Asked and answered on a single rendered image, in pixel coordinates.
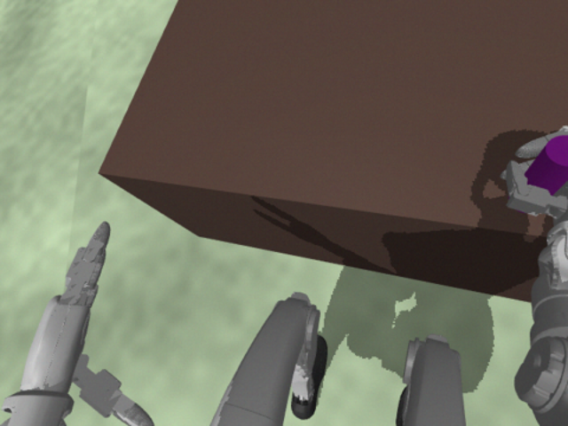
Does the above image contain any left robot foot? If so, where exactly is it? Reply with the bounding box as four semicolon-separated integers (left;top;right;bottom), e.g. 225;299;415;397
291;335;327;420

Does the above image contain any left robot hand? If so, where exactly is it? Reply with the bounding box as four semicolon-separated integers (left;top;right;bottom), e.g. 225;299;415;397
20;221;154;426

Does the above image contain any right robot arm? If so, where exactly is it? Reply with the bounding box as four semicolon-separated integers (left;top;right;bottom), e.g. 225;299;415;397
514;220;568;426

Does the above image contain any right robot hand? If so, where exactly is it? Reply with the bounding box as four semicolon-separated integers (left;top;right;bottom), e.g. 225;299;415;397
500;126;568;226

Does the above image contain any can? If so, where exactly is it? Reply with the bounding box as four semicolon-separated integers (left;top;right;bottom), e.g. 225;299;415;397
518;135;568;213

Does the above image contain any left robot arm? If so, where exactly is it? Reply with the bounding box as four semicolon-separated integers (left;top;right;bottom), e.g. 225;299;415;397
0;390;74;426

